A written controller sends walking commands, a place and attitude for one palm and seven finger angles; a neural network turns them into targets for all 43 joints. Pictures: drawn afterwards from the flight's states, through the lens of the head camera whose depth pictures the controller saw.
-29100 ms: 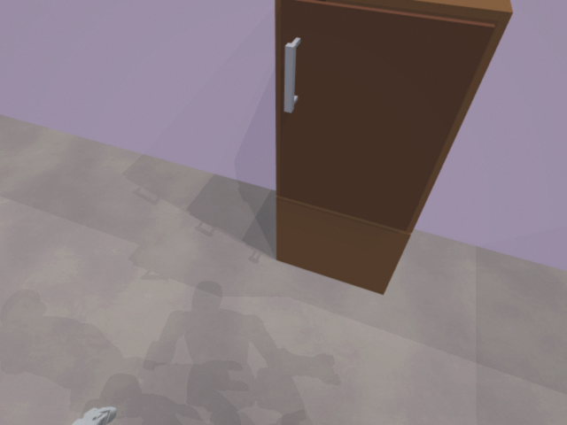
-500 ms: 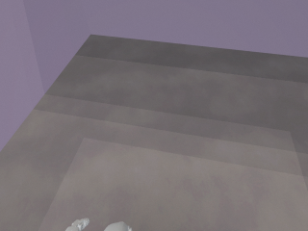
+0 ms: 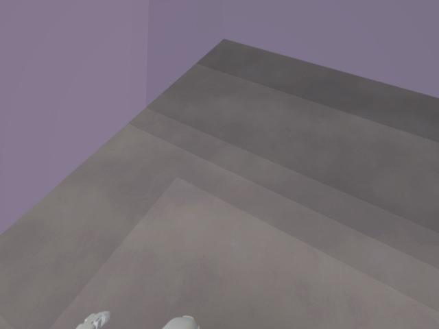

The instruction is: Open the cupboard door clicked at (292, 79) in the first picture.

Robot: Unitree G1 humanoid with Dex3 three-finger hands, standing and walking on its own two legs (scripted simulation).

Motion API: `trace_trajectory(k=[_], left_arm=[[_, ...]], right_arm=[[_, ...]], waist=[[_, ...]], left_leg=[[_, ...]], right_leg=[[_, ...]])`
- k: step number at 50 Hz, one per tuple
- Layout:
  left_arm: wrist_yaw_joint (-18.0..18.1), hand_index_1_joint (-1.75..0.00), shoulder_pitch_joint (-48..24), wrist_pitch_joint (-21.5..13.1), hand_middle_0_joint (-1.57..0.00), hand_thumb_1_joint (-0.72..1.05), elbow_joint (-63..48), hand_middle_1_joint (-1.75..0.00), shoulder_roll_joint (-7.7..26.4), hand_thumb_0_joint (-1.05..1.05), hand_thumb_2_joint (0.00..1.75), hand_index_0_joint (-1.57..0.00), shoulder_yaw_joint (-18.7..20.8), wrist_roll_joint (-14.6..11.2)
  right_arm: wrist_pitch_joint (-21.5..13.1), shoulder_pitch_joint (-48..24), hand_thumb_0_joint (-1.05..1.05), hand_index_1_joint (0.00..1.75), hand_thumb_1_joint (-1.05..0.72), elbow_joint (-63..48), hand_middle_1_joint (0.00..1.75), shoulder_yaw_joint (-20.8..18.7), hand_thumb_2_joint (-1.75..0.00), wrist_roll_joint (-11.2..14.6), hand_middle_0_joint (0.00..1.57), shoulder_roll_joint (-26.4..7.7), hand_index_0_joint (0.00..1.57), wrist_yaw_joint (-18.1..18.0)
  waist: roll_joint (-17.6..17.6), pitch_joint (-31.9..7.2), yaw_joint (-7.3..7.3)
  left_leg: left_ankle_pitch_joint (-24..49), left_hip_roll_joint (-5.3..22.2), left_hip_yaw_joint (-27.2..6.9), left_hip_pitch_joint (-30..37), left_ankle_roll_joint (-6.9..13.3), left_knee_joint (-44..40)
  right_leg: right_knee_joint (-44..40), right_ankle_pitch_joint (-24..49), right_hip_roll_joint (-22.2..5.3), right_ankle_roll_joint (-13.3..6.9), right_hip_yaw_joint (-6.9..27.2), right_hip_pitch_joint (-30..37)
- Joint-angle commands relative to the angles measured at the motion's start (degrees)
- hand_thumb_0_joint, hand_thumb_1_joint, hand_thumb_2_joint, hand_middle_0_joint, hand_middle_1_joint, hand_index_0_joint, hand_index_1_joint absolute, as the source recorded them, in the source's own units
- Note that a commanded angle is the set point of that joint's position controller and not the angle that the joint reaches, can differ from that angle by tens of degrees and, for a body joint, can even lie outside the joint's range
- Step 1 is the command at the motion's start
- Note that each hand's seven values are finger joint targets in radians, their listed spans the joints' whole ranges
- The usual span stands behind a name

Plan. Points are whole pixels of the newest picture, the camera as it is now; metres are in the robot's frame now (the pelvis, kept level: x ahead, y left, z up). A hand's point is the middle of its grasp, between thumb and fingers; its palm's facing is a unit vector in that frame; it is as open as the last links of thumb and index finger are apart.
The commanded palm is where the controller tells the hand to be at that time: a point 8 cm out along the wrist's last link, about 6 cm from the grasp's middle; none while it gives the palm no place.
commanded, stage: turn to face it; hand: left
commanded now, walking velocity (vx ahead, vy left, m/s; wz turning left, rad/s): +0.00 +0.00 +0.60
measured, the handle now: out of the picture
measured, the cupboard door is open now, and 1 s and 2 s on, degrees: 41 41 41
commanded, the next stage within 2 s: none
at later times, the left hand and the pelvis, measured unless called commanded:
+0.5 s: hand out of the picture +0.01 +0.24 -0.16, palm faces +0.34 -0.91 -0.23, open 7.4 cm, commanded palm none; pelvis +0.01 +0.01 +0.01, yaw +18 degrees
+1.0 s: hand out of the picture -0.01 +0.16 -0.13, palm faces +0.56 -0.79 -0.25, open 7.4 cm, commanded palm none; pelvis +0.03 -0.04 +0.02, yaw +37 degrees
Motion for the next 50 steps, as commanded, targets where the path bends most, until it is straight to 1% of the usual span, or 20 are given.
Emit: trace_trajectory(k=[1, 3, 5, 10, 14, 15, 16, 17, 18, 21, 24, 32, 36, 37, 38, 39, 40, 41, 43, 50], left_arm=[[1.2, -0.30, 0.9, -1.0, -0.20, 0.90, -3.8, -0.30, 10.2, 0.00, 0.90, -0.20, 2.6, 0.1], [1.1, -0.30, -1.3, -1.1, -0.20, 0.90, -4.1, -0.30, 7.3, 0.00, 0.90, -0.20, 1.4, -0.2], [1.3, -0.30, 1.0, -1.4, -0.20, 0.90, -3.4, -0.30, 7.1, 0.00, 0.90, -0.20, 1.5, 0.0], [1.2, -0.30, 7.8, -1.7, -0.20, 0.90, -0.2, -0.30, 9.7, 0.00, 0.90, -0.20, 2.6, 0.3], [0.7, -0.30, 5.6, -1.3, -0.20, 0.90, -0.2, -0.30, 10.3, 0.00, 0.90, -0.20, 3.2, -0.1], [0.6, -0.30, 4.1, -1.1, -0.20, 0.90, -0.4, -0.30, 9.6, 0.00, 0.90, -0.20, 3.2, -0.6], [0.3, -0.30, 3.7, -0.7, -0.20, 0.90, -2.1, -0.30, 6.7, 0.00, 0.90, -0.20, 2.8, -1.1], [0.2, -0.30, -0.3, -0.2, -0.20, 0.90, -4.9, -0.30, 3.3, 0.00, 0.90, -0.20, 1.3, -1.1], [0.5, -0.30, -2.9, 0.6, -0.20, 0.90, -5.5, -0.30, 5.2, 0.00, 0.90, -0.20, 1.5, -0.6], [0.2, -0.30, -2.8, 1.1, -0.20, 0.90, -2.5, -0.30, 4.8, 0.00, 0.90, -0.20, 2.0, -0.4], [-0.3, -0.30, -0.4, 1.3, -0.20, 0.90, -1.4, -0.30, 4.6, 0.00, 0.90, -0.20, 2.1, -0.4], [0.0, -0.30, -3.6, 1.0, -0.20, 0.90, -3.2, -0.30, 4.1, 0.00, 0.90, -0.20, 1.5, -0.8], [0.4, -0.30, 3.0, -0.2, -0.20, 0.90, -1.9, -0.30, 4.8, 0.00, 0.90, -0.20, 1.9, -1.2], [0.9, -0.30, 5.4, -0.9, -0.20, 0.90, -1.5, -0.30, 8.2, 0.00, 0.90, -0.20, 2.6, -0.7], [1.3, -0.30, 6.0, -1.3, -0.20, 0.90, -1.5, -0.30, 13.4, 0.00, 0.90, -0.20, 3.7, 0.2], [1.5, -0.30, 5.4, -1.1, -0.20, 0.90, -1.9, -0.30, 13.4, 0.00, 0.90, -0.20, 3.1, -0.2], [1.6, -0.30, 1.4, -0.9, -0.20, 0.90, -3.2, -0.30, 11.2, 0.00, 0.90, -0.20, 2.5, -0.3], [1.6, -0.30, -1.2, -1.1, -0.20, 0.90, -3.3, -0.30, 8.2, 0.00, 0.90, -0.20, 2.1, -0.4], [1.3, -0.30, -2.7, -1.2, -0.20, 0.90, -3.6, -0.30, 6.2, 0.00, 0.90, -0.20, 1.1, -0.7], [1.2, -0.30, 4.5, -1.5, -0.20, 0.90, -0.9, -0.30, 8.7, 0.00, 0.90, -0.20, 2.2, 0.0]], right_arm=[[-0.7, -3.2, 0.00, 0.30, -0.90, -6.1, 0.30, -2.4, -0.90, 0.3, 0.20, -5.7, 0.20, 0.3], [-0.3, -1.5, 0.00, 0.30, -0.90, -4.2, 0.30, -2.1, -0.90, 0.1, 0.20, -5.1, 0.20, 0.7], [-0.5, -2.4, 0.00, 0.30, -0.90, -4.1, 0.30, -1.3, -0.90, 0.6, 0.20, -3.4, 0.20, 0.9], [-1.5, -6.3, 0.00, 0.30, -0.90, -4.8, 0.30, -0.1, -0.90, 1.0, 0.20, -1.1, 0.20, 0.9], [-1.9, -1.7, 0.00, 0.30, -0.90, -3.9, 0.30, -0.4, -0.90, 0.8, 0.20, -2.8, 0.20, 0.6], [-2.2, 1.5, 0.00, 0.30, -0.90, -3.1, 0.30, -0.9, -0.90, 0.7, 0.20, -4.5, 0.20, 0.5], [-2.8, 5.5, 0.00, 0.30, -0.90, -2.4, 0.30, -2.5, -0.90, 0.1, 0.20, -10.5, 0.20, 0.1], [-2.4, 9.6, 0.00, 0.30, -0.90, -1.7, 0.30, -3.8, -0.90, 0.0, 0.20, -15.5, 0.20, -0.6], [-2.1, 11.2, 0.00, 0.30, -0.90, -0.4, 0.30, -3.5, -0.90, 0.0, 0.20, -15.2, 0.20, -1.0], [-2.9, 3.4, 0.00, 0.30, -0.90, -2.5, 0.30, -2.3, -0.90, 0.0, 0.20, -10.7, 0.20, -2.1], [-3.3, 2.0, 0.00, 0.30, -0.90, -2.8, 0.30, -1.7, -0.90, 0.1, 0.20, -9.7, 0.20, -2.1], [-2.6, 3.2, 0.00, 0.30, -0.90, -2.5, 0.30, -2.5, -0.90, -0.5, 0.20, -10.5, 0.20, -1.6], [-2.2, 0.2, 0.00, 0.30, -0.90, -3.7, 0.30, -2.9, -0.90, 0.2, 0.20, -9.8, 0.20, -1.5], [-2.3, 0.3, 0.00, 0.30, -0.90, -4.1, 0.30, -2.6, -0.90, 0.8, 0.20, -7.2, 0.20, -1.2], [-2.4, 0.7, 0.00, 0.30, -0.90, -5.4, 0.30, -2.0, -0.90, 1.1, 0.20, -3.4, 0.20, -1.0], [-2.1, -0.2, 0.00, 0.30, -0.90, -5.2, 0.30, -2.4, -0.90, 0.6, 0.20, -6.1, 0.20, -0.8], [-1.7, 1.4, 0.00, 0.30, -0.90, -5.2, 0.30, -2.5, -0.90, 0.4, 0.20, -5.4, 0.20, -0.3], [-0.9, 1.1, 0.00, 0.30, -0.90, -3.3, 0.30, -2.6, -0.90, 0.2, 0.20, -5.2, 0.20, -0.3], [-0.3, 1.9, 0.00, 0.30, -0.90, -2.1, 0.30, -2.2, -0.90, 0.2, 0.20, -4.7, 0.20, 0.3], [-0.7, -4.3, 0.00, 0.30, -0.90, -3.3, 0.30, -0.8, -0.90, 0.7, 0.20, -2.1, 0.20, 0.9]], waist=[[-16.5, -3.3, 0.34], [-16.7, -3.2, -1.26], [-14.8, -5.5, -0.41], [-13.6, -8.3, 3.38], [-13.3, -8.6, 0.71], [-9.5, -9.9, -1.40], [5.2, -12.6, -3.64], [17.2, -12.1, -6.18], [9.8, -12.1, -6.22], [8.1, -7.6, -2.52], [6.3, -6.6, -0.42], [8.0, -5.7, -1.40], [6.2, -8.5, 1.79], [-2.7, -9.7, 3.01], [-20.3, -9.2, 3.35], [-18.0, -7.8, 3.22], [-11.7, -5.1, 0.89], [-15.6, -4.3, -0.41], [-16.0, -3.2, -1.56], [-13.0, -5.5, 2.09]], left_leg=[[-5.6, 1.3, 1.3, -9.7, 0.2, 28.4], [-0.7, 2.5, 3.5, -9.3, -1.2, 28.8], [-1.4, 2.3, 6.0, -7.9, -1.9, 20.6], [-4.0, 0.9, 10.8, -3.5, -1.7, 0.6], [5.1, 0.6, 12.1, 6.6, -0.3, -12.2], [12.6, 1.8, 10.3, 14.4, 0.5, -19.3], [27.2, 13.4, -4.8, 24.8, 5.6, -22.1], [50.8, 25.0, -19.7, 27.8, 14.2, -22.8], [49.7, 25.7, -15.9, 26.2, 16.9, -20.9], [36.4, 16.9, -9.7, 17.6, 11.9, -23.2], [32.3, 13.1, -6.9, 15.8, 10.2, -24.4], [24.9, 12.4, -13.1, 11.7, 11.2, -23.8], [25.2, 8.8, -13.9, 4.7, 8.1, -17.3], [15.2, 4.6, -10.5, -3.0, 4.8, -10.9], [-7.0, -4.7, 2.0, -12.3, -0.4, 4.1], [-12.9, -2.1, 0.9, -10.6, 0.0, 17.7], [-8.7, -0.6, -0.1, -9.6, 0.3, 22.5], [-5.9, 0.8, 0.6, -10.3, -0.4, 25.8], [-0.3, 1.8, 3.1, -10.0, -1.8, 27.5], [-2.2, 1.8, 9.4, -5.0, -2.4, 6.6]], right_leg=[[-23.4, -0.9, -20.1, -9.4, 18.4, 3.7], [-20.0, 10.8, -15.1, -7.3, 7.0, 5.5], [-17.2, 22.7, -14.6, -7.0, 2.3, 11.5], [-11.0, 39.3, -16.7, -7.9, -0.7, 21.6], [-6.0, 34.5, -17.0, -5.1, -4.3, 15.9], [-0.2, 29.5, -15.9, -2.9, -6.3, 10.8], [11.6, 8.7, -10.1, 1.1, -9.3, -2.3], [23.6, -21.9, -3.7, 3.8, -6.2, -14.9], [29.0, -20.3, -4.3, 2.6, 0.4, -15.7], [31.6, -8.2, -3.9, 3.0, 3.1, -15.1], [28.1, -3.9, -2.5, 3.3, 2.7, -12.7], [9.9, -7.0, 0.9, 2.9, 1.6, -4.5], [-10.3, 2.7, 2.7, 1.7, 0.7, 11.9], [-18.7, 4.3, -4.5, 0.1, 7.5, 20.8], [-22.0, 10.5, -20.9, -6.4, 23.4, 24.2], [-21.6, 14.8, -26.0, -10.9, 23.6, 15.3], [-21.5, 11.7, -23.7, -11.8, 17.7, 10.7], [-20.3, 14.7, -18.8, -9.9, 14.7, 10.6], [-18.5, 22.7, -14.4, -7.7, 5.0, 10.6], [-14.4, 32.8, -16.2, -7.8, -1.4, 18.6]])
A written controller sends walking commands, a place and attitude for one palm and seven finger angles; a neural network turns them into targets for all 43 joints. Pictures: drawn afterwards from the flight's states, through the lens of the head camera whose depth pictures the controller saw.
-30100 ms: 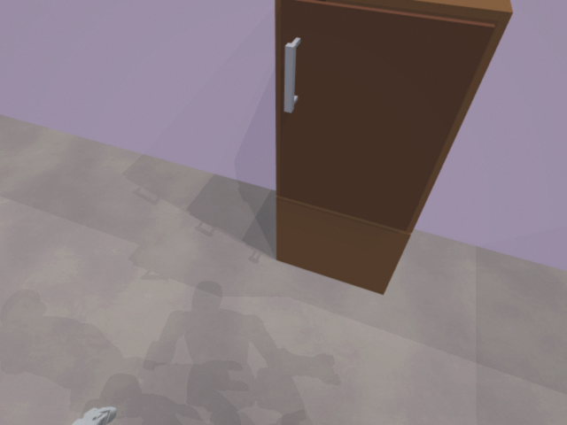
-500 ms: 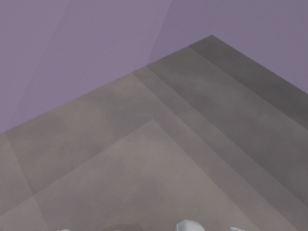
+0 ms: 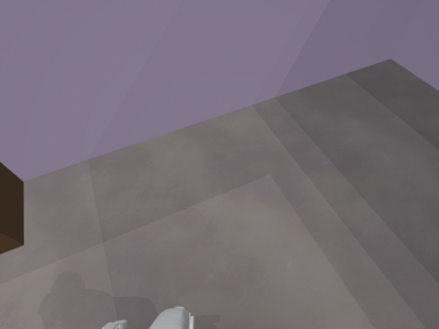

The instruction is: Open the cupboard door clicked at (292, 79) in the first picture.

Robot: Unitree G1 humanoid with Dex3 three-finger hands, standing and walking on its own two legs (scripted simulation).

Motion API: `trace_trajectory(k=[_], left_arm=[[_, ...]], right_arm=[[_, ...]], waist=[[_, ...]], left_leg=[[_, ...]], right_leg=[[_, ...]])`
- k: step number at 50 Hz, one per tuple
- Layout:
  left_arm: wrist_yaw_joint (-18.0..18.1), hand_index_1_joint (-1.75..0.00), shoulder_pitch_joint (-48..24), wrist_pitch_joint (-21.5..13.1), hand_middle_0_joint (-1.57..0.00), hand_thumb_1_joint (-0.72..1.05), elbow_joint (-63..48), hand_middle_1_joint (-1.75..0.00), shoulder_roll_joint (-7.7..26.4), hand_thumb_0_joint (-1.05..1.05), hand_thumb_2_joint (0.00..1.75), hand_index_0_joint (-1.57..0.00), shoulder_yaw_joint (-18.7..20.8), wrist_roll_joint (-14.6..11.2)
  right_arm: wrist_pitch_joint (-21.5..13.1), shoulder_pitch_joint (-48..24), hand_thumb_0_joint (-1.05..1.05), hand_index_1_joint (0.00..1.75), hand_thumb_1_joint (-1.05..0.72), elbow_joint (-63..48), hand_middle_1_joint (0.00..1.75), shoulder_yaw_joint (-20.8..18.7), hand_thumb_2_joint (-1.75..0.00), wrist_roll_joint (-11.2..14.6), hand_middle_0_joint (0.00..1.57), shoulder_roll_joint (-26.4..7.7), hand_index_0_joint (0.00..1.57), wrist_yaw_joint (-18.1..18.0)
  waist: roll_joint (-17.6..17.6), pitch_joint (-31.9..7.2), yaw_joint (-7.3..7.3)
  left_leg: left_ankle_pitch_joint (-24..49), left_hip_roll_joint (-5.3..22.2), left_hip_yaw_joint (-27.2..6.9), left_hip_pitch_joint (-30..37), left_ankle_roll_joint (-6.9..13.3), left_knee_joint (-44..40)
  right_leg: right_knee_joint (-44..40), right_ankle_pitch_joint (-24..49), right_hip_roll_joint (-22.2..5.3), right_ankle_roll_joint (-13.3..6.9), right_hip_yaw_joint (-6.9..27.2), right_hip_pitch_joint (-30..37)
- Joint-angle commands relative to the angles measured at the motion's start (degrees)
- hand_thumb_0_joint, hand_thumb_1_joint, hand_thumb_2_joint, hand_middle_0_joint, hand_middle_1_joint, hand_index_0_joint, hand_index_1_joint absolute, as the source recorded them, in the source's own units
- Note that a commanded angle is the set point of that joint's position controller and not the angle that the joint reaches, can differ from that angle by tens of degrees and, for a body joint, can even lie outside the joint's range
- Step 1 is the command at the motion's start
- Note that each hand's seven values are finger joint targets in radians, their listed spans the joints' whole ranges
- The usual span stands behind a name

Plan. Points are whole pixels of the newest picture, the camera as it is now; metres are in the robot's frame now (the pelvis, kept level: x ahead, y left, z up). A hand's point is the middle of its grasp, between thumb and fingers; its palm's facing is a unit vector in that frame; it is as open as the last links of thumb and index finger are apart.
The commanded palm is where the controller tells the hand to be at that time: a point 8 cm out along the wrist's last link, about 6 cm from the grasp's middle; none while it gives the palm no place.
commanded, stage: turn to face it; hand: left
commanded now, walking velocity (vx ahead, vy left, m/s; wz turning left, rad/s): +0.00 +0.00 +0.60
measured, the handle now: out of the picture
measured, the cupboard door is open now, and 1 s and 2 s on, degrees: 41 41 41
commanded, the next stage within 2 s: take the last steps up to it in 1.70 s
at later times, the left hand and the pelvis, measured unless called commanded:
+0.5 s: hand out of the picture +0.04 +0.26 -0.16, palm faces +0.30 -0.92 -0.26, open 7.4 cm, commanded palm none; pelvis +0.00 +0.02 +0.00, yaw +17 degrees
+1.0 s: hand out of the picture -0.06 +0.21 -0.19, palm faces +0.60 -0.77 -0.23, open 7.3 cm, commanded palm none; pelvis +0.02 +0.02 -0.02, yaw +37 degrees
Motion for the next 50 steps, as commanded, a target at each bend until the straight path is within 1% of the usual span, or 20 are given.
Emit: trace_trajectory(k=[1, 3, 6, 7, 8, 9, 10, 15, 24, 28, 29, 30, 31, 32, 35, 43, 47, 48, 49, 50], left_arm=[[0.5, -0.30, 4.7, -1.3, -0.20, 0.90, -2.1, -0.30, 13.5, 0.00, 0.90, -0.20, 4.2, 0.4], [0.3, -0.30, 5.0, -1.2, -0.20, 0.90, -1.8, -0.30, 14.4, 0.00, 0.90, -0.20, 4.7, 0.5], [-0.2, -0.30, 2.8, -0.9, -0.20, 0.90, -1.9, -0.30, 14.4, 0.00, 0.90, -0.20, 4.9, -0.3], [-0.5, -0.30, 2.5, -0.5, -0.20, 0.90, -3.3, -0.30, 12.0, 0.00, 0.90, -0.20, 4.6, -0.7], [-0.7, -0.30, -0.5, 0.0, -0.20, 0.90, -5.9, -0.30, 7.8, 0.00, 0.90, -0.20, 3.2, -1.0], [-0.3, -0.30, -3.6, 0.8, -0.20, 0.90, -6.7, -0.30, 9.4, 0.00, 0.90, -0.20, 3.2, -0.4], [-0.1, -0.30, -4.9, 1.2, -0.20, 0.90, -6.6, -0.30, 9.4, 0.00, 0.90, -0.20, 3.2, -0.2], [-1.1, -0.30, -0.7, 1.5, -0.20, 0.90, -2.7, -0.30, 9.3, 0.00, 0.90, -0.20, 3.8, -0.1], [-0.6, -0.30, -3.7, 1.1, -0.20, 0.90, -4.9, -0.30, 8.5, 0.00, 0.90, -0.20, 3.4, -0.5], [-0.1, -0.30, 3.4, -0.1, -0.20, 0.90, -3.5, -0.30, 9.5, 0.00, 0.90, -0.20, 3.9, -0.9], [0.3, -0.30, 5.4, -0.8, -0.20, 0.90, -3.2, -0.30, 12.7, 0.00, 0.90, -0.20, 4.6, -0.3], [0.6, -0.30, 5.7, -1.2, -0.20, 0.90, -3.4, -0.30, 17.8, 0.00, 0.90, -0.20, 5.5, 0.5], [0.9, -0.30, 4.2, -0.9, -0.20, 0.90, -3.9, -0.30, 17.2, 0.00, 0.90, -0.20, 4.9, 0.2], [0.8, -0.30, 0.2, -0.9, -0.20, 0.90, -5.0, -0.30, 14.4, 0.00, 0.90, -0.20, 4.1, 0.0], [0.6, -0.30, -4.2, -1.0, -0.20, 0.90, -5.5, -0.30, 10.3, 0.00, 0.90, -0.20, 3.0, -0.4], [0.5, -0.30, 6.4, -1.3, -0.20, 0.90, -1.7, -0.30, 14.3, 0.00, 0.90, -0.20, 4.5, 0.3], [0.0, -0.30, 3.8, -1.1, -0.20, 0.90, -1.9, -0.30, 14.8, 0.00, 0.90, -0.20, 5.0, -0.3], [-0.3, -0.30, 3.0, -0.9, -0.20, 0.90, -3.0, -0.30, 13.3, 0.00, 0.90, -0.20, 4.7, -0.8], [-0.8, -0.30, 0.7, -0.6, -0.20, 0.90, -5.5, -0.30, 8.6, 0.00, 0.90, -0.20, 3.4, -1.2], [-0.2, -0.30, -3.3, 0.4, -0.20, 0.90, -6.9, -0.30, 9.0, 0.00, 0.90, -0.20, 2.9, -0.7]], right_arm=[[-2.0, -6.1, 0.00, 0.30, -0.90, -6.2, 0.30, 0.4, -0.90, 0.5, 0.20, -1.4, 0.20, 0.1], [-2.4, -5.7, 0.00, 0.30, -0.90, -6.5, 0.30, 0.5, -0.90, 0.7, 0.20, -1.5, 0.20, -0.1], [-3.1, 0.5, 0.00, 0.30, -0.90, -5.2, 0.30, -0.1, -0.90, 0.4, 0.20, -4.0, 0.20, -0.2], [-3.7, 4.6, 0.00, 0.30, -0.90, -4.3, 0.30, -1.4, -0.90, -0.1, 0.20, -9.3, 0.20, -0.6], [-3.7, 8.8, 0.00, 0.30, -0.90, -3.9, 0.30, -3.1, -0.90, -0.3, 0.20, -15.2, 0.20, -1.3], [-3.2, 10.9, 0.00, 0.30, -0.90, -2.7, 0.30, -2.8, -0.90, -0.1, 0.20, -15.6, 0.20, -1.8], [-3.5, 9.1, 0.00, 0.30, -0.90, -3.4, 0.30, -2.2, -0.90, -0.2, 0.20, -13.6, 0.20, -2.2], [-4.3, -0.1, 0.00, 0.30, -0.90, -5.9, 0.30, -0.8, -0.90, -0.1, 0.20, -9.4, 0.20, -2.9], [-3.4, 1.2, 0.00, 0.30, -0.90, -5.7, 0.30, -1.7, -0.90, -0.7, 0.20, -10.2, 0.20, -2.3], [-3.1, -2.0, 0.00, 0.30, -0.90, -6.9, 0.30, -1.9, -0.90, 0.0, 0.20, -9.0, 0.20, -2.3], [-3.2, -1.5, 0.00, 0.30, -0.90, -7.3, 0.30, -1.7, -0.90, 0.7, 0.20, -6.1, 0.20, -2.0], [-3.3, -1.4, 0.00, 0.30, -0.90, -8.4, 0.30, -1.3, -0.90, 0.9, 0.20, -2.7, 0.20, -1.7], [-3.0, -2.4, 0.00, 0.30, -0.90, -8.2, 0.30, -1.6, -0.90, 0.3, 0.20, -5.7, 0.20, -1.5], [-2.4, -0.4, 0.00, 0.30, -0.90, -7.1, 0.30, -1.7, -0.90, 0.0, 0.20, -5.5, 0.20, -1.0], [-1.2, 0.7, 0.00, 0.30, -0.90, -4.9, 0.30, -1.5, -0.90, 0.0, 0.20, -4.1, 0.20, -0.2], [-2.5, -6.8, 0.00, 0.30, -0.90, -6.4, 0.30, 0.7, -0.90, 0.6, 0.20, -1.0, 0.20, 0.0], [-3.2, -0.5, 0.00, 0.30, -0.90, -5.1, 0.30, 0.1, -0.90, 0.3, 0.20, -3.7, 0.20, -0.4], [-3.7, 3.7, 0.00, 0.30, -0.90, -4.3, 0.30, -0.9, -0.90, 0.0, 0.20, -7.5, 0.20, -0.6], [-4.0, 8.5, 0.00, 0.30, -0.90, -3.6, 0.30, -2.7, -0.90, -0.4, 0.20, -14.1, 0.20, -1.2], [-3.4, 11.7, 0.00, 0.30, -0.90, -2.3, 0.30, -2.8, -0.90, 0.1, 0.20, -15.0, 0.20, -1.7]], waist=[[-12.0, -7.2, 4.71], [-13.1, -8.0, 4.79], [-8.7, -10.4, 0.62], [4.0, -13.6, -1.71], [19.4, -14.3, -4.22], [12.6, -14.6, -4.52], [8.6, -12.3, -3.44], [8.2, -8.3, 1.92], [9.3, -7.3, 0.70], [8.0, -10.3, 4.22], [-1.3, -11.8, 5.07], [-18.9, -10.5, 5.73], [-14.8, -8.0, 5.10], [-10.1, -5.6, 2.58], [-13.2, -3.6, 0.02], [-11.9, -7.9, 5.38], [-10.7, -10.1, 1.03], [-2.1, -13.3, -1.46], [16.7, -15.1, -4.21], [13.2, -15.6, -4.69]], left_leg=[[-2.5, -0.2, 3.6, -0.5, 0.1, -12.7], [-2.0, -0.6, 4.9, 2.4, 0.8, -18.3], [11.9, -1.1, 4.8, 16.7, 2.4, -33.6], [24.0, 7.8, -6.8, 27.1, 6.1, -36.8], [49.0, 22.2, -26.4, 32.3, 15.0, -38.1], [50.4, 23.7, -24.0, 30.3, 18.5, -36.7], [42.1, 21.2, -21.9, 26.9, 17.6, -38.1], [29.1, 11.2, -14.4, 18.5, 12.4, -40.9], [20.5, 9.8, -21.9, 14.3, 13.4, -40.5], [22.9, 5.9, -21.9, 7.7, 10.1, -33.3], [13.8, 1.4, -17.7, 0.0, 6.7, -26.4], [-6.3, -7.3, -5.6, -9.1, 1.8, -11.9], [-11.2, -4.2, -6.2, -7.5, 2.2, 1.1], [-5.7, -2.8, -7.1, -6.0, 2.4, 7.9], [1.4, -0.4, -3.9, -6.3, 0.6, 11.4], [-2.4, -1.3, 4.4, 0.1, 0.6, -16.1], [10.8, -2.7, 5.7, 14.7, 2.5, -32.2], [23.7, 3.1, -0.8, 26.0, 5.2, -34.9], [48.0, 20.0, -24.2, 34.2, 14.3, -36.5], [55.9, 22.4, -23.9, 32.8, 18.1, -35.4]], right_leg=[[-3.9, 34.1, -13.6, -6.2, 5.4, 10.7], [-1.4, 36.5, -14.7, -6.1, 4.6, 10.9], [8.1, 29.3, -13.1, -1.5, 0.0, 2.9], [19.3, 13.4, -8.6, 2.1, -2.8, -7.9], [32.8, -22.4, -0.7, 5.7, -0.7, -22.9], [38.4, -22.4, -1.0, 4.3, 6.8, -23.5], [40.0, -18.3, -1.7, 4.0, 7.9, -24.2], [38.5, -4.9, 0.3, 4.9, 9.8, -20.7], [18.9, -7.9, 4.4, 4.2, 8.6, -12.6], [-1.8, 1.8, 5.8, 3.2, 8.1, 3.9], [-10.1, 1.6, -1.9, 1.3, 15.4, 12.6], [-13.8, 5.9, -17.5, -5.1, 30.6, 15.1], [-13.3, 9.7, -22.6, -9.2, 30.6, 5.7], [-13.7, 3.8, -18.4, -9.5, 24.9, -0.2], [-11.0, 14.7, -11.0, -5.8, 12.4, -0.3], [-1.2, 41.9, -13.4, -5.9, 5.4, 13.3], [8.9, 38.4, -12.3, -1.7, 0.7, 5.9], [18.4, 27.0, -10.0, 1.2, -1.6, -3.4], [32.4, -16.8, -1.0, 5.3, -1.7, -20.9], [38.2, -22.4, -0.7, 4.3, 6.0, -22.6]])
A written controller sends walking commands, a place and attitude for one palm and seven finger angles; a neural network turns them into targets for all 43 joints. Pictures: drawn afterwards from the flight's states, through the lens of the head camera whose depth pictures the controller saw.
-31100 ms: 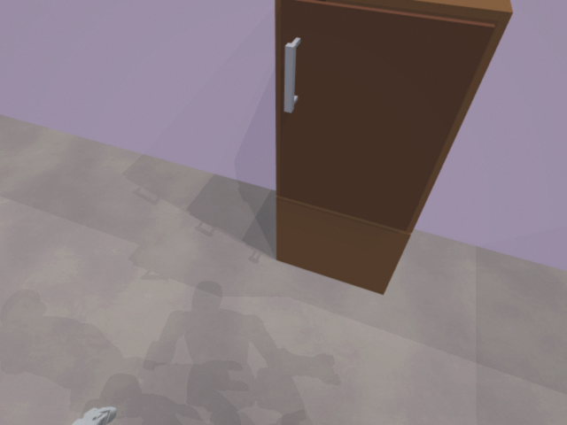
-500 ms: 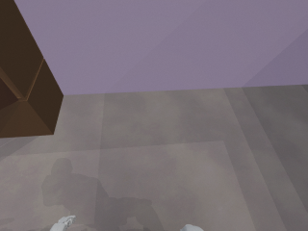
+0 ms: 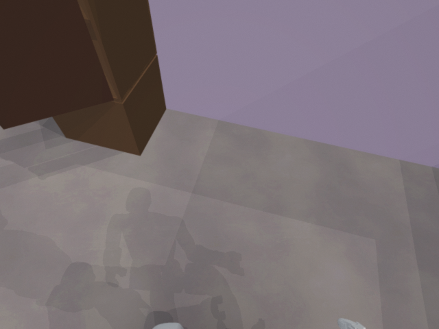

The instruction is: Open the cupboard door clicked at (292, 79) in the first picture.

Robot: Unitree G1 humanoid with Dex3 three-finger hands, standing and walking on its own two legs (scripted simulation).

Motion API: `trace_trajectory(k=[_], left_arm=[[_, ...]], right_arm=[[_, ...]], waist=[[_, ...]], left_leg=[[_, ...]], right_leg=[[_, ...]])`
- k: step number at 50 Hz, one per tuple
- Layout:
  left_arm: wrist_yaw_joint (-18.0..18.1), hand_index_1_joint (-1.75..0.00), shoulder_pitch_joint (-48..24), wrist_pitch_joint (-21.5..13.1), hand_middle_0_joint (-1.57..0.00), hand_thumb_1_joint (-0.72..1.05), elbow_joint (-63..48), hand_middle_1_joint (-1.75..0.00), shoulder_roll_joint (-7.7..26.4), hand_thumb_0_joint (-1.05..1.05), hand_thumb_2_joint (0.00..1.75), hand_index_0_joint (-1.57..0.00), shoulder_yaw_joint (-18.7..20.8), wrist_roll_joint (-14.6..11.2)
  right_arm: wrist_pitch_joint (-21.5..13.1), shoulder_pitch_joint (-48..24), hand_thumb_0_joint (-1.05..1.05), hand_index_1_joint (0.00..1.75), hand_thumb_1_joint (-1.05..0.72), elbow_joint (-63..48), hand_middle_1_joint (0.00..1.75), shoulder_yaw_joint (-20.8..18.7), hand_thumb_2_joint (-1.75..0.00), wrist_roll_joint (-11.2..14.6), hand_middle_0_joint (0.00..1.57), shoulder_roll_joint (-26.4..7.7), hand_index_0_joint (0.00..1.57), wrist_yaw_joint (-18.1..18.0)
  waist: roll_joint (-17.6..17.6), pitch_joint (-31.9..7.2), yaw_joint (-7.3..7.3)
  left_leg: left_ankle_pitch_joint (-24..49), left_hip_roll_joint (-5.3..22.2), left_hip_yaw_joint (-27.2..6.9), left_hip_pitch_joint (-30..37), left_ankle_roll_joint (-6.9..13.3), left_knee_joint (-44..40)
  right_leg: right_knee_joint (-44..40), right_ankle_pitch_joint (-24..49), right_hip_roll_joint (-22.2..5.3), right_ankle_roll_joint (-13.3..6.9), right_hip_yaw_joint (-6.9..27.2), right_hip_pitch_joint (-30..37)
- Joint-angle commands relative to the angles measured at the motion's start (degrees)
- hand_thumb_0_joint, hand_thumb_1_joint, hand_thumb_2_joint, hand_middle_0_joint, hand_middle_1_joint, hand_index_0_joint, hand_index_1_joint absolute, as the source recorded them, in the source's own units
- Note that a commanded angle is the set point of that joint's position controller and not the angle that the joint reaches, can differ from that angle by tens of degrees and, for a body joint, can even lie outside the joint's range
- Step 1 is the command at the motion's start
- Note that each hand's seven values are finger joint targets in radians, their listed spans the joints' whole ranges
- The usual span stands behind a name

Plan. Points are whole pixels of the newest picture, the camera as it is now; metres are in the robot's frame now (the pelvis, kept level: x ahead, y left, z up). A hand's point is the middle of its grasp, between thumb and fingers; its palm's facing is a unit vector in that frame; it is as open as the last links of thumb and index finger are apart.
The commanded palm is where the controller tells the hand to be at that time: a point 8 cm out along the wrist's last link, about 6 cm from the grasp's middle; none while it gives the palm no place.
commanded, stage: turn to face it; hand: left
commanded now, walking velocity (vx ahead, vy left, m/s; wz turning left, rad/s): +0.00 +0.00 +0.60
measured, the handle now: out of the picture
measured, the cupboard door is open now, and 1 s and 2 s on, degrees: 41 41 41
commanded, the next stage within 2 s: take the last steps up to it in 0.70 s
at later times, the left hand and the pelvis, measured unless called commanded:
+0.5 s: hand out of the picture +0.06 +0.18 -0.13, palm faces +0.25 -0.92 -0.29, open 7.4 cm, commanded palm none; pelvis +0.01 -0.04 +0.01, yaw +16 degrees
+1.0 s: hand out of the picture -0.03 +0.19 -0.15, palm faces +0.48 -0.85 -0.22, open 7.4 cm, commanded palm none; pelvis +0.02 +0.00 +0.02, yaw +27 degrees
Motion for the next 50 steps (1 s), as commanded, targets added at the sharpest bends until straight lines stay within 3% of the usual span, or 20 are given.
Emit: trace_trajectory(k=[1, 3, 5, 8, 14, 17, 18, 19, 20, 21, 23, 26, 32, 35, 37, 38, 39, 40, 44, 50], left_arm=[[0.5, -0.30, -6.6, 0.4, -0.20, 0.90, -8.5, -0.30, 6.0, 0.00, 0.90, -0.20, 1.6, -0.2], [0.4, -0.30, -7.2, 0.8, -0.20, 0.90, -6.0, -0.30, 5.9, 0.00, 0.90, -0.20, 2.1, 0.0], [-0.2, -0.30, -4.7, 1.1, -0.20, 0.90, -4.7, -0.30, 5.9, 0.00, 0.90, -0.20, 2.1, 0.2], [-0.3, -0.30, -3.8, 1.3, -0.20, 0.90, -4.3, -0.30, 5.7, 0.00, 0.90, -0.20, 2.2, 0.2], [-0.1, -0.30, -5.9, 0.8, -0.20, 0.90, -6.2, -0.30, 5.1, 0.00, 0.90, -0.20, 1.7, -0.1], [0.2, -0.30, -1.3, 0.0, -0.20, 0.90, -5.4, -0.30, 5.3, 0.00, 0.90, -0.20, 1.9, -0.4], [0.4, -0.30, 1.2, -0.5, -0.20, 0.90, -4.8, -0.30, 6.4, 0.00, 0.90, -0.20, 2.3, -0.4], [0.9, -0.30, 3.1, -1.3, -0.20, 0.90, -4.5, -0.30, 10.0, 0.00, 0.90, -0.20, 3.1, 0.3], [1.2, -0.30, 3.3, -1.6, -0.20, 0.90, -4.7, -0.30, 14.8, 0.00, 0.90, -0.20, 3.9, 1.0], [1.4, -0.30, 2.4, -1.5, -0.20, 0.90, -4.9, -0.30, 13.9, 0.00, 0.90, -0.20, 3.3, 0.5], [1.5, -0.30, -4.1, -1.7, -0.20, 0.90, -5.9, -0.30, 8.5, 0.00, 0.90, -0.20, 1.9, 0.2], [1.3, -0.30, -3.8, -1.9, -0.20, 0.90, -5.6, -0.30, 6.7, 0.00, 0.90, -0.20, 1.4, 0.2], [1.2, -0.30, 4.5, -2.1, -0.20, 0.90, -1.6, -0.30, 9.4, 0.00, 0.90, -0.20, 2.4, 0.7], [1.0, -0.30, 4.2, -2.0, -0.20, 0.90, -0.2, -0.30, 10.0, 0.00, 0.90, -0.20, 2.7, 0.8], [0.8, -0.30, 2.0, -1.7, -0.20, 0.90, -0.4, -0.30, 9.3, 0.00, 0.90, -0.20, 2.6, -0.2], [0.5, -0.30, 2.3, -1.4, -0.20, 0.90, -1.4, -0.30, 6.7, 0.00, 0.90, -0.20, 2.0, -0.8], [0.4, -0.30, 0.5, -0.9, -0.20, 0.90, -2.9, -0.30, 3.1, 0.00, 0.90, -0.20, 0.7, -1.0], [1.0, -0.30, -1.4, 0.1, -0.20, 0.90, -3.1, -0.30, 3.9, 0.00, 0.90, -0.20, 0.6, -0.6], [-0.5, -0.30, -2.6, 0.6, -0.20, 0.90, -0.9, -0.30, 3.7, 0.00, 0.90, -0.20, 1.3, 0.3], [-1.9, -0.30, -3.2, -1.0, -0.20, 0.90, -0.8, -0.30, 2.4, 0.00, 0.90, -0.20, 1.0, 0.4]], right_arm=[[-1.1, 13.2, 0.00, 0.30, -0.90, -1.2, 0.30, -3.5, -0.90, -0.1, 0.20, -14.8, 0.20, -2.1], [-1.4, 7.2, 0.00, 0.30, -0.90, -2.7, 0.30, -2.6, -0.90, -0.3, 0.20, -11.4, 0.20, -3.0], [-1.8, 3.8, 0.00, 0.30, -0.90, -3.7, 0.30, -1.9, -0.90, -0.2, 0.20, -10.0, 0.20, -3.0], [-1.9, 3.5, 0.00, 0.30, -0.90, -3.9, 0.30, -1.8, -0.90, -0.3, 0.20, -10.1, 0.20, -2.7], [-1.2, 3.8, 0.00, 0.30, -0.90, -3.9, 0.30, -2.6, -0.90, -0.6, 0.20, -10.5, 0.20, -2.3], [-0.9, 1.4, 0.00, 0.30, -0.90, -4.6, 0.30, -2.8, -0.90, -0.2, 0.20, -10.2, 0.20, -2.3], [-0.8, 0.5, 0.00, 0.30, -0.90, -5.0, 0.30, -2.8, -0.90, 0.2, 0.20, -9.0, 0.20, -2.2], [-0.9, 1.2, 0.00, 0.30, -0.90, -5.5, 0.30, -2.4, -0.90, 0.8, 0.20, -5.9, 0.20, -1.9], [-1.0, 0.8, 0.00, 0.30, -0.90, -6.9, 0.30, -2.0, -0.90, 0.9, 0.20, -3.1, 0.20, -1.7], [-0.6, 0.3, 0.00, 0.30, -0.90, -6.3, 0.30, -2.3, -0.90, 0.4, 0.20, -5.7, 0.20, -1.5], [0.5, 2.4, 0.00, 0.30, -0.90, -3.6, 0.30, -2.5, -0.90, 0.1, 0.20, -5.0, 0.20, -1.0], [0.8, 2.3, 0.00, 0.30, -0.90, -2.8, 0.30, -1.6, -0.90, 0.3, 0.20, -3.1, 0.20, -0.4], [-0.2, -2.7, 0.00, 0.30, -0.90, -2.8, 0.30, 0.1, -0.90, 0.8, 0.20, -0.8, 0.20, -0.6], [-0.8, -0.6, 0.00, 0.30, -0.90, -1.9, 0.30, 0.4, -0.90, 0.8, 0.20, -0.5, 0.20, -1.0], [-1.6, 4.9, 0.00, 0.30, -0.90, -0.2, 0.30, 0.0, -0.90, 0.5, 0.20, -3.2, 0.20, -1.3], [-2.2, 7.0, 0.00, 0.30, -0.90, 0.1, 0.30, -1.1, -0.90, -0.1, 0.20, -8.0, 0.20, -1.7], [-1.9, 10.1, 0.00, 0.30, -0.90, 0.5, 0.30, -2.2, -0.90, -0.2, 0.20, -12.5, 0.20, -2.3], [-1.3, 10.3, 0.00, 0.30, -0.90, 1.0, 0.30, -1.8, -0.90, -0.1, 0.20, -11.8, 0.20, -2.8], [-2.1, 5.0, 0.00, 0.30, -0.90, -0.3, 0.30, -0.3, -0.90, -0.6, 0.20, -7.7, 0.20, -3.4], [-3.2, 7.0, 0.00, 0.30, -0.90, 0.7, 0.30, -0.6, -0.90, -0.5, 0.20, -7.8, 0.20, -2.7]], waist=[[11.3, -13.8, -5.29], [15.2, -9.8, -3.02], [11.9, -8.5, -0.76], [9.0, -7.8, -0.09], [11.5, -7.8, -0.84], [11.9, -9.8, 1.30], [9.4, -10.7, 2.82], [-1.1, -11.9, 3.66], [-15.5, -10.4, 4.14], [-11.5, -8.5, 3.53], [-9.2, -5.3, -0.31], [-9.4, -5.6, -0.57], [-8.3, -7.7, 3.50], [-9.4, -8.4, 2.37], [-5.5, -10.4, -1.13], [6.9, -13.6, -2.09], [19.2, -14.1, -3.54], [14.2, -12.8, -3.48], [14.7, -4.8, -0.72], [10.7, -4.9, -0.33]], left_leg=[[41.4, 23.8, -24.8, 20.1, 14.3, -10.7], [30.5, 16.9, -21.7, 12.0, 10.8, -12.9], [23.0, 13.5, -18.5, 8.5, 8.6, -14.4], [17.5, 12.3, -19.2, 7.0, 8.5, -15.7], [14.7, 11.2, -23.6, 4.7, 8.9, -13.9], [17.1, 9.1, -23.8, 0.8, 7.2, -9.7], [14.3, 7.0, -22.8, -3.1, 5.2, -6.2], [4.5, 1.5, -17.8, -10.8, 1.5, 2.6], [-17.0, -6.3, -7.5, -17.8, -2.8, 17.3], [-19.3, -2.5, -9.9, -16.4, -2.0, 29.1], [-11.2, -0.1, -9.6, -16.3, -2.9, 37.0], [-7.3, 0.5, -6.4, -14.6, -4.0, 33.2], [-11.1, -0.3, -1.1, -9.2, -3.7, 12.1], [-6.7, -1.4, 0.7, -2.6, -2.8, 1.4], [7.4, 0.0, -0.3, 9.7, -1.3, -10.8], [22.4, 10.1, -12.0, 19.2, 2.8, -12.0], [45.9, 21.8, -25.8, 21.5, 10.8, -12.3], [44.3, 22.5, -21.5, 16.8, 13.2, -11.0], [10.2, 15.0, -19.2, 8.2, 11.1, -17.4], [-3.1, 11.9, -17.9, 7.1, 10.5, -19.4]], right_leg=[[26.4, -10.7, 2.1, 0.9, 10.6, -20.4], [26.7, -3.2, 2.4, 1.2, 13.2, -19.2], [24.8, 1.5, 3.5, 1.2, 12.8, -16.7], [20.0, 3.0, 4.7, 1.4, 12.4, -15.2], [4.2, 0.9, 7.9, 1.0, 11.1, -8.7], [-7.8, 6.8, 9.8, 0.4, 10.1, 1.5], [-16.1, 12.2, 8.7, 0.1, 10.9, 8.4], [-24.3, 11.9, -0.8, -2.4, 20.2, 16.1], [-27.1, 19.3, -15.7, -9.2, 34.7, 15.9], [-26.3, 22.0, -18.6, -12.9, 33.1, 8.1], [-25.0, 24.3, -10.7, -11.1, 23.8, 4.6], [-22.7, 34.4, -6.5, -9.0, 13.5, 6.6], [-17.5, 49.4, -8.8, -10.0, 11.1, 14.9], [-13.9, 49.7, -8.3, -8.6, 9.7, 13.1], [-6.7, 42.9, -6.2, -4.9, 6.4, 6.4], [2.2, 25.6, -1.1, -1.4, 2.9, -3.9], [12.1, -10.3, 4.0, 0.9, 4.8, -13.1], [16.6, -12.0, 3.4, -0.3, 10.5, -11.1], [20.3, -3.2, 4.5, -1.3, 10.9, -15.2], [5.0, -0.9, 6.1, -1.5, 7.2, -10.1]])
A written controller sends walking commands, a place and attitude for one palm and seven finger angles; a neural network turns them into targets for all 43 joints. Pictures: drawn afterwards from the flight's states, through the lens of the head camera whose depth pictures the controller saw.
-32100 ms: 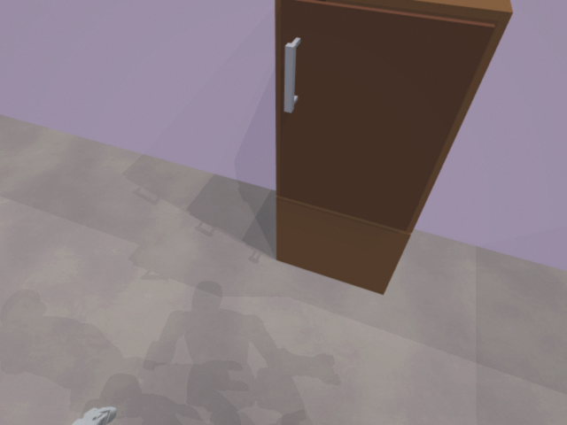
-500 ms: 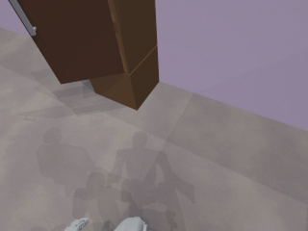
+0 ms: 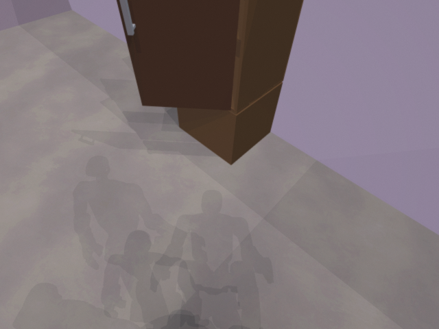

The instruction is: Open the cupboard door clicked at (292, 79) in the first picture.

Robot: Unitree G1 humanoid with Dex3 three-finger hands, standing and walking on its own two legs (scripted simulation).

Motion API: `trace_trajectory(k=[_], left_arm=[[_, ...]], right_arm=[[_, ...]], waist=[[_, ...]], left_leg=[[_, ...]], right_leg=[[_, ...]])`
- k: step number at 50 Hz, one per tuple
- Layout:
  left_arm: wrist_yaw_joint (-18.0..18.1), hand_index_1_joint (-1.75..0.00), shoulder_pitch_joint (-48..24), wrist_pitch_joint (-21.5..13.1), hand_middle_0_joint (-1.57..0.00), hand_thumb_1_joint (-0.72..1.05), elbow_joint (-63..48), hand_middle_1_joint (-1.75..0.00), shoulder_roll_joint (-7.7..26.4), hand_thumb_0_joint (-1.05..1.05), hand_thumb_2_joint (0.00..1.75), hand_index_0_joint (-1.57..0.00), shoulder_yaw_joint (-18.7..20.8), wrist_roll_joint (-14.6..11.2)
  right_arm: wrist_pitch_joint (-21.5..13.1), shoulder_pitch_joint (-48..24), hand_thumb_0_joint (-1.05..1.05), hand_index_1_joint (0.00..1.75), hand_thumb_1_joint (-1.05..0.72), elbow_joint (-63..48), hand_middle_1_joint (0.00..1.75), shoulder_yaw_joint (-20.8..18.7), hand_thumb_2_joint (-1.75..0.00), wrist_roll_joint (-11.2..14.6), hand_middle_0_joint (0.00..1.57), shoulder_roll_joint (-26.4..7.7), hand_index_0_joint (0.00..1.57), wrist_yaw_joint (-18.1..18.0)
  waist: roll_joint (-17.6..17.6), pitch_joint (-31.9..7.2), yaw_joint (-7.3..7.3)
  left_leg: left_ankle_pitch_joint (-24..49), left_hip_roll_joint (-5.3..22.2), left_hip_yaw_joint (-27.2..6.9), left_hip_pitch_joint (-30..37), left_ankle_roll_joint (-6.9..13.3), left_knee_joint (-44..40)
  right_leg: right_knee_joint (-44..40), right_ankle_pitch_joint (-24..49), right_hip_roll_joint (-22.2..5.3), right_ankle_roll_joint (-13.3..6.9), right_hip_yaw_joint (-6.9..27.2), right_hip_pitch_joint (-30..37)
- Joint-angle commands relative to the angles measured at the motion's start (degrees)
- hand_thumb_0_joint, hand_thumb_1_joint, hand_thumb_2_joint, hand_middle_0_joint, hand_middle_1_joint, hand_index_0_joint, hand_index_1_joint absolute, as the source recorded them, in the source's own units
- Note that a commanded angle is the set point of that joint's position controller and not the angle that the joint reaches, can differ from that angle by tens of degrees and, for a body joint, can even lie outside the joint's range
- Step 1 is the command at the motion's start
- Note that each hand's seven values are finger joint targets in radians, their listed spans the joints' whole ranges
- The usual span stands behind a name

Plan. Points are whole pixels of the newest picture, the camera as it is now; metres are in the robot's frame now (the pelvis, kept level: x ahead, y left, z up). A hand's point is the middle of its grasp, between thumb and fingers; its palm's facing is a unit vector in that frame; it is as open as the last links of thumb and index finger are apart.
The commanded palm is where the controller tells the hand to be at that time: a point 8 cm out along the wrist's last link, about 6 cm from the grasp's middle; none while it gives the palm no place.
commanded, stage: take the last steps up to it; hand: left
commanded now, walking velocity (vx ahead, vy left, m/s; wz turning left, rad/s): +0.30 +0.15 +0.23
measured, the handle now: (127, 7) +1.03 +0.40 +0.09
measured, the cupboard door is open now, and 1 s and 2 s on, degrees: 41 41 41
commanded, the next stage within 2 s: come to a stop and stand still in 1.18 s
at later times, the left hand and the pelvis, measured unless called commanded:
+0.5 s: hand out of the picture +0.04 +0.21 -0.18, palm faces +0.22 -0.96 -0.15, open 7.4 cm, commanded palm none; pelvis +0.13 +0.06 -0.01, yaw +8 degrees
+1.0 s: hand (123, 195) +0.45 +0.30 -0.16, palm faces +0.03 -0.98 -0.21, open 7.4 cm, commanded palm none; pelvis +0.32 +0.12 -0.01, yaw +3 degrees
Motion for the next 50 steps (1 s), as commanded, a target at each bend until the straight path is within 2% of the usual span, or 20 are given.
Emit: trace_trajectory(k=[1, 4, 5, 6, 7, 8, 13, 20, 23, 24, 25, 26, 27, 31, 34, 44, 47, 48, 49, 50], left_arm=[[-0.8, -0.30, -1.7, -2.7, -0.20, 0.90, -4.8, -0.30, 2.5, 0.00, 0.90, -0.20, 0.6, -0.1], [-0.7, -0.30, 6.7, -3.6, -0.20, 0.90, -1.8, -0.30, 2.6, 0.00, 0.90, -0.20, 1.3, 0.1], [-0.2, -0.30, 10.6, -4.2, -0.20, 0.90, -0.7, -0.30, 5.6, 0.00, 0.90, -0.20, 2.0, 0.5], [0.5, -0.30, 14.9, -4.7, -0.20, 0.90, 0.3, -0.30, 11.2, 0.00, 0.90, -0.20, 3.3, 0.9], [1.1, -0.30, 15.4, -4.7, -0.20, 0.90, -0.1, -0.30, 12.5, 0.00, 0.90, -0.20, 3.3, 0.2], [1.2, -0.30, 11.4, -4.6, -0.20, 0.90, -1.2, -0.30, 11.2, 0.00, 0.90, -0.20, 3.0, -0.2], [1.1, -0.30, 5.3, -6.8, -0.20, 0.90, -0.7, -0.30, 4.6, 0.00, 0.90, -0.20, 1.0, -0.3], [1.0, -0.30, 11.2, -6.9, -0.20, 0.90, 4.3, -0.30, 7.3, 0.00, 0.90, -0.20, 1.6, 0.5], [1.0, -0.30, 9.0, -6.3, -0.20, 0.90, 4.6, -0.30, 7.9, 0.00, 0.90, -0.20, 1.9, 0.3], [0.9, -0.30, 8.6, -6.1, -0.20, 0.90, 4.5, -0.30, 7.1, 0.00, 0.90, -0.20, 1.7, 0.1], [0.5, -0.30, 10.4, -5.8, -0.20, 0.90, 3.9, -0.30, 4.0, 0.00, 0.90, -0.20, 1.0, -0.2], [0.3, -0.30, 10.5, -5.4, -0.20, 0.90, 2.0, -0.30, 0.8, 0.00, 0.90, -0.20, 0.3, -0.8], [0.7, -0.30, 5.5, -4.9, -0.20, 0.90, 0.1, -0.30, 0.7, 0.00, 0.90, -0.20, 0.3, -0.7], [-0.1, -0.30, 1.5, -4.4, -0.20, 0.90, 1.5, -0.30, -0.5, 0.00, 0.90, -0.20, 0.2, 0.0], [-0.3, -0.30, 2.9, -3.5, -0.20, 0.90, 1.4, -0.30, -1.6, 0.00, 0.90, -0.20, 0.2, 0.0], [-0.7, -0.30, -7.4, -3.6, -0.20, 0.90, -3.7, -0.30, -0.7, 0.00, 0.90, -0.20, 0.0, 0.0], [-0.7, -0.30, -2.8, -4.2, -0.20, 0.90, -2.6, -0.30, 0.8, 0.00, 0.90, -0.20, 0.5, 0.1], [-0.5, -0.30, 3.6, -4.9, -0.20, 0.90, -0.6, -0.30, 2.6, 0.00, 0.90, -0.20, 1.0, 0.2], [0.0, -0.30, 11.6, -5.7, -0.20, 0.90, 1.9, -0.30, 6.8, 0.00, 0.90, -0.20, 2.2, 0.5], [0.5, -0.30, 16.6, -5.7, -0.20, 0.90, 3.2, -0.30, 11.6, 0.00, 0.90, -0.20, 3.2, -0.2]], right_arm=[[-0.7, 3.6, 0.00, 0.30, -0.90, -1.7, 0.30, -3.1, -0.90, 0.2, 0.20, -11.3, 0.20, -0.6], [-0.4, 1.6, 0.00, 0.30, -0.90, -1.8, 0.30, -3.1, -0.90, 0.7, 0.20, -10.3, 0.20, -0.4], [-0.6, 1.0, 0.00, 0.30, -0.90, -2.3, 0.30, -2.8, -0.90, 1.2, 0.20, -7.9, 0.20, 0.0], [-0.9, 0.0, 0.00, 0.30, -0.90, -4.0, 0.30, -2.1, -0.90, 1.6, 0.20, -4.0, 0.20, 0.3], [-0.6, -3.8, 0.00, 0.30, -0.90, -5.7, 0.30, -2.6, -0.90, 0.6, 0.20, -7.7, 0.20, 0.7], [-0.2, -4.8, 0.00, 0.30, -0.90, -6.1, 0.30, -2.9, -0.90, 0.2, 0.20, -7.6, 0.20, 1.2], [1.0, 0.9, 0.00, 0.30, -0.90, -1.4, 0.30, -2.9, -0.90, 0.5, 0.20, -4.6, 0.20, 2.6], [-0.7, -4.2, 0.00, 0.30, -0.90, -2.6, 0.30, -1.6, -0.90, 1.1, 0.20, -1.4, 0.20, 3.4], [-1.9, 2.0, 0.00, 0.30, -0.90, -1.0, 0.30, -1.7, -0.90, 0.8, 0.20, -2.8, 0.20, 2.8], [-2.3, 8.9, 0.00, 0.30, -0.90, 1.3, 0.30, -2.3, -0.90, 0.5, 0.20, -5.1, 0.20, 2.3], [-2.7, 17.1, 0.00, 0.30, -0.90, 3.3, 0.30, -3.8, -0.90, 0.1, 0.20, -11.2, 0.20, 1.4], [-2.7, 23.7, 0.00, 0.30, -0.90, 4.6, 0.30, -5.3, -0.90, -0.1, 0.20, -16.5, 0.20, 0.2], [-2.0, 24.1, 0.00, 0.30, -0.90, 5.0, 0.30, -5.3, -0.90, 0.2, 0.20, -16.8, 0.20, -0.7], [-3.6, 11.1, 0.00, 0.30, -0.90, 2.3, 0.30, -2.5, -0.90, 0.2, 0.20, -7.1, 0.20, -1.1], [-4.7, 11.5, 0.00, 0.30, -0.90, 3.1, 0.30, -2.1, -0.90, 0.3, 0.20, -5.4, 0.20, -1.3], [-4.1, 14.1, 0.00, 0.30, -0.90, 5.7, 0.30, -1.8, -0.90, -0.1, 0.20, -6.4, 0.20, -0.7], [-3.7, 13.8, 0.00, 0.30, -0.90, 6.6, 0.30, -1.6, -0.90, 0.0, 0.20, -6.3, 0.20, -0.7], [-3.8, 13.2, 0.00, 0.30, -0.90, 6.8, 0.30, -1.4, -0.90, 0.4, 0.20, -5.7, 0.20, -0.6], [-4.0, 12.8, 0.00, 0.30, -0.90, 5.6, 0.30, -1.3, -0.90, 1.1, 0.20, -4.6, 0.20, -0.3], [-3.9, 13.1, 0.00, 0.30, -0.90, 3.9, 0.30, -1.3, -0.90, 1.5, 0.20, -3.4, 0.20, 0.0]], waist=[[9.0, -1.9, -1.71], [4.2, -2.3, 2.38], [-2.4, -2.1, 4.49], [-19.1, -1.7, 6.56], [-16.2, 2.1, 6.85], [-8.6, 5.1, 4.51], [-10.5, 5.1, -1.00], [-11.0, 1.4, 2.08], [-11.7, -0.6, -1.33], [-6.6, -4.2, -4.39], [6.5, -11.3, -7.19], [20.3, -16.1, -8.97], [16.7, -14.7, -9.34], [7.9, -0.8, -3.28], [4.7, -0.5, -1.29], [2.4, 2.6, -2.25], [2.1, 1.3, 0.33], [-0.6, -1.9, 3.14], [-9.3, -7.0, 5.93], [-19.7, -8.8, 5.96]], left_leg=[[-5.3, 12.2, -14.1, 1.3, 8.2, -13.1], [-11.4, 7.6, -10.6, -8.4, 5.0, -5.5], [-13.7, 2.6, -6.0, -17.4, 2.3, 3.2], [-17.8, -2.7, 0.7, -28.7, -1.2, 19.5], [-18.7, 0.0, -3.6, -31.5, -2.0, 31.7], [-12.1, 2.3, -6.0, -31.6, -2.0, 35.7], [4.1, 5.5, -1.9, -24.2, -4.9, 34.7], [1.9, 3.4, 5.8, -18.0, -4.7, 10.9], [2.7, 0.8, 8.1, -4.7, -2.9, 1.8], [3.6, -0.1, 8.5, 5.7, -2.2, -1.5], [5.2, 8.2, -1.3, 19.5, 0.4, -0.9], [5.7, 20.5, -21.4, 26.6, 5.5, -7.4], [4.5, 23.0, -23.0, 24.7, 7.8, -11.7], [3.6, 19.0, -10.8, 3.1, 6.3, -15.9], [10.3, 18.0, -5.8, 2.7, 7.1, -18.1], [15.2, 17.1, -0.1, 7.0, 7.3, -16.7], [18.5, 14.4, 2.9, 5.4, 4.6, -7.8], [20.8, 11.3, 5.0, 1.9, 2.7, 1.6], [12.9, 5.7, 8.7, -9.3, -0.1, 15.8], [-17.4, -0.6, 9.0, -20.6, -2.4, 33.4]], right_leg=[[-11.7, 0.7, 1.5, -0.4, -2.5, 1.3], [-26.1, 8.0, 3.1, -0.6, -4.1, 18.1], [-33.1, 3.4, -2.3, -1.9, 2.5, 26.9], [-43.0, -6.5, -18.9, -7.3, 24.1, 32.9], [-49.0, -12.6, -26.4, -12.0, 34.8, 24.9], [-50.4, -14.7, -25.5, -12.7, 30.8, 19.6], [-48.4, 8.5, -14.6, -6.2, 6.2, 12.5], [-41.1, 27.1, -14.2, -6.0, -3.1, 21.7], [-33.6, 32.0, -13.6, -4.7, -5.2, 17.6], [-23.9, 34.1, -11.4, -3.6, -7.5, 14.3], [-9.2, 20.6, -6.6, -1.7, -9.5, 4.8], [7.1, -8.2, 1.2, -0.3, -8.2, -7.6], [16.3, -8.3, 0.4, -2.4, -1.1, -11.9], [18.3, 6.5, -4.9, -2.9, 2.6, -11.9], [11.2, 9.8, -4.2, -2.3, 2.1, -10.3], [-15.1, 14.4, -0.6, -3.0, -1.7, -3.8], [-22.6, 15.9, 2.1, -4.0, -4.2, 6.8], [-25.7, 17.7, 2.0, -5.2, -2.4, 17.1], [-28.5, 19.6, -7.7, -9.6, 11.5, 30.4], [-37.0, 25.5, -20.7, -17.0, 30.0, 37.1]])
